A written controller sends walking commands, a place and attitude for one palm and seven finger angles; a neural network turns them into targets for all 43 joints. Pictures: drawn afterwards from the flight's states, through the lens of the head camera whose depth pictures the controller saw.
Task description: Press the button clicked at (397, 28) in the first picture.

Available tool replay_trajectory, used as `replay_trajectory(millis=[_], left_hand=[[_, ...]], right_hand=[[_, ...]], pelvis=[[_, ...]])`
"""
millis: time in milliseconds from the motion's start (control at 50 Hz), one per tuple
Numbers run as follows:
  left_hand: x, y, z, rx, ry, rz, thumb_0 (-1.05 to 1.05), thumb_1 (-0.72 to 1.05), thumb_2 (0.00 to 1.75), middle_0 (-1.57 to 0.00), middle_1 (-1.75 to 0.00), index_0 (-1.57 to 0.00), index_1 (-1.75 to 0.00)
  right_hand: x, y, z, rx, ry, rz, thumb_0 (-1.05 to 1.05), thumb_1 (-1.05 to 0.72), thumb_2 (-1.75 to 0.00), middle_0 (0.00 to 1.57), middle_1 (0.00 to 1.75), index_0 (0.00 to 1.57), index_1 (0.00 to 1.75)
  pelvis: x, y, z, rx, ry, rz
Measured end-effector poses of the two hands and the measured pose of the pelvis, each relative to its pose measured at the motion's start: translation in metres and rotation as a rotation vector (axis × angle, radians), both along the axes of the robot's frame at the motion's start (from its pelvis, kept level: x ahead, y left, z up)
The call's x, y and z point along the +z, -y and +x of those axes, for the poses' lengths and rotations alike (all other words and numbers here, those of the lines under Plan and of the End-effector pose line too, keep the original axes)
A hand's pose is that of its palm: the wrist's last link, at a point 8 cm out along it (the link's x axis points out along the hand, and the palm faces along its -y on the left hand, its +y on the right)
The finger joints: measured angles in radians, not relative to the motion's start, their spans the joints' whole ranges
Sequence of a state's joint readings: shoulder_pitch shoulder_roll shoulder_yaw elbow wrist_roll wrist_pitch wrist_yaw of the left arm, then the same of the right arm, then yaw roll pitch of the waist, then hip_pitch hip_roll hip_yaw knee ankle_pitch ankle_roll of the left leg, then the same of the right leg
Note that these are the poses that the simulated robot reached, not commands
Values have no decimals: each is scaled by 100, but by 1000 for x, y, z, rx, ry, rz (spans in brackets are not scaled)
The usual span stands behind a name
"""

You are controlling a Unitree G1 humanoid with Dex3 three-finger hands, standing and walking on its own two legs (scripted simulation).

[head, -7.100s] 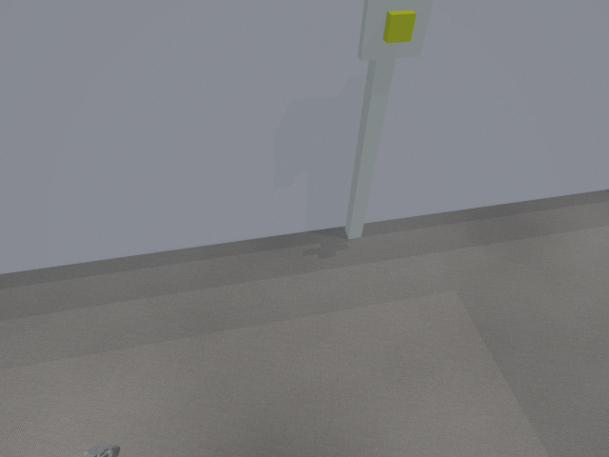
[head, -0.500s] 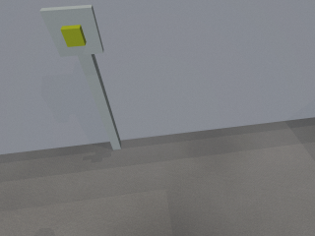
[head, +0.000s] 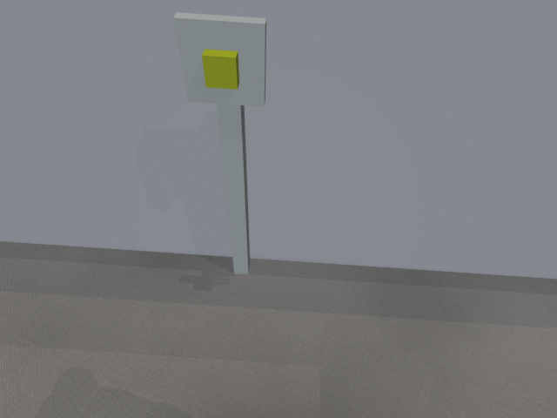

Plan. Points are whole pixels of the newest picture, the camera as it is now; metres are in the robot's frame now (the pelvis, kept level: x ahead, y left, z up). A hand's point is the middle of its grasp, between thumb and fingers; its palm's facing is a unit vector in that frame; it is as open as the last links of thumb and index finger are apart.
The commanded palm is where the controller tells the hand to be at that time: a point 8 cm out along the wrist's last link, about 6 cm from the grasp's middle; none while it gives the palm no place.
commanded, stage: take the last steps up to it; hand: left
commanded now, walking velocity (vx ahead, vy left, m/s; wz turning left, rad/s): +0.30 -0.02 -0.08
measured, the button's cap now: (221, 68) +0.73 +0.22 +0.14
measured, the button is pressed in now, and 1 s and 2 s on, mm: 0 0 0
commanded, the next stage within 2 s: come to a stop and stand still in 0.50 s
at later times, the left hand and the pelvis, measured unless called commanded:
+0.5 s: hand (183, 352) +0.24 +0.20 -0.15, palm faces -0.07 -0.98 -0.19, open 7.4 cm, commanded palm none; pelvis +0.13 +0.03 +0.01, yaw -4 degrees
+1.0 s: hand (190, 338) +0.27 +0.20 -0.16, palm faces +0.00 -0.97 -0.25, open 7.3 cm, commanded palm none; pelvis +0.19 +0.01 +0.00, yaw -4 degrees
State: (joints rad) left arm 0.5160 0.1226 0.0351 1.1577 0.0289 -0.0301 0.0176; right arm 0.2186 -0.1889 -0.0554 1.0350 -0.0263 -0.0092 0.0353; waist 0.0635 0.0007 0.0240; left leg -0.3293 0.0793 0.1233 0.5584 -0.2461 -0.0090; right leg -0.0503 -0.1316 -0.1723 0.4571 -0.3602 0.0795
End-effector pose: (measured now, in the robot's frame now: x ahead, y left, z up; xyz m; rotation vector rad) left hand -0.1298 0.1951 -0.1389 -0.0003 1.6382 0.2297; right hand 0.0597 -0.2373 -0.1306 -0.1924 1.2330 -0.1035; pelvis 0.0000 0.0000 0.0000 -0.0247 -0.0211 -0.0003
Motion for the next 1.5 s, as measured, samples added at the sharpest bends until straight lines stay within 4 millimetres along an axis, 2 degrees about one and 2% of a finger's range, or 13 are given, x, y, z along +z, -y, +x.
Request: replay_trajectory(millis=[40, 100, 220, 320, 500, 640, 720, 880, 960, 1060, 1260, 1360, 1500], left_hand=[[-8, -14, 8, -12, -35, -15, 1, 91, 90, -20, -30, -20, -29], [-9, -37, 47, -59, -5, -11, 1, 91, 90, -20, -30, -20, -29], [-1, -74, 168, -135, 233, 36, 1, 91, 90, -19, -30, -20, -29], [9, -84, 258, -173, 385, 66, 1, 91, 90, -19, -30, -20, -29], [16, -54, 369, -286, 445, 51, 1, 91, 90, -19, -30, -20, -29], [2, -2, 436, -349, 483, 25, 1, 91, 90, -19, -30, -20, -29], [4, 11, 437, -286, 495, 37, 0, 92, 90, -20, -30, -20, -29], [16, -17, 425, -255, 438, 120, -2, 93, 90, -20, -30, -21, -29], [12, -38, 406, -232, 407, 128, -1, 92, 90, -20, -30, -21, -29], [1, -72, 380, -221, 385, 141, 0, 91, 90, -20, -30, -21, -29], [4, -121, 330, -195, 331, 142, 1, 91, 90, -19, -30, -20, -29], [10, -122, 308, -188, 299, 130, 1, 91, 90, -19, -30, -20, -29], [7, -115, 299, -206, 259, 79, 1, 91, 90, -19, -30, -20, -29]], right_hand=[[-1, -16, 18, -6, 51, -10, 0, -91, -90, 20, 30, 19, 30], [7, -31, 27, -67, 97, -25, -1, -93, -90, 20, 30, 20, 30], [14, -46, 12, -128, 29, -35, -2, -94, -90, 20, 30, 20, 30], [5, -68, -14, -180, -96, 9, -1, -93, -90, 20, 30, 19, 30], [0, -96, -46, -292, -308, 96, 0, -91, -90, 20, 30, 20, 30], [-8, -79, -42, -353, -453, 136, 0, -91, -90, 21, 30, 20, 30], [-14, -48, -1, -320, -430, 106, 0, -91, -90, 21, 30, 20, 30], [-19, 1, 125, -206, -152, 28, 0, -91, -90, 20, 30, 19, 30], [-9, 5, 173, -152, -19, -8, 0, -91, -90, 20, 30, 19, 30], [5, -9, 208, -105, 146, -51, 0, -91, -90, 20, 30, 19, 30], [8, -69, 205, -41, 189, -6, 0, -91, -90, 20, 30, 19, 30], [-2, -90, 185, -52, 129, 33, 0, -91, -90, 20, 30, 20, 30], [0, -88, 145, -87, 31, 1, -1, -93, -90, 21, 30, 20, 30]], pelvis=[[-5, -12, 8, -8, 9, 7], [0, -26, 21, -34, 20, 8], [13, -42, 52, -46, 20, 21], [14, -47, 79, -51, 20, 37], [11, -32, 133, -77, 14, 37], [-6, 2, 181, -85, 2, 38], [-3, 13, 194, -72, 12, 25], [4, 9, 195, -65, 2, 33], [3, -3, 190, -65, 6, 32], [-5, -30, 187, -60, 9, 12], [-3, -67, 179, -61, 27, 36], [1, -78, 175, -57, 26, 23], [6, -86, 174, -62, 12, 22]])
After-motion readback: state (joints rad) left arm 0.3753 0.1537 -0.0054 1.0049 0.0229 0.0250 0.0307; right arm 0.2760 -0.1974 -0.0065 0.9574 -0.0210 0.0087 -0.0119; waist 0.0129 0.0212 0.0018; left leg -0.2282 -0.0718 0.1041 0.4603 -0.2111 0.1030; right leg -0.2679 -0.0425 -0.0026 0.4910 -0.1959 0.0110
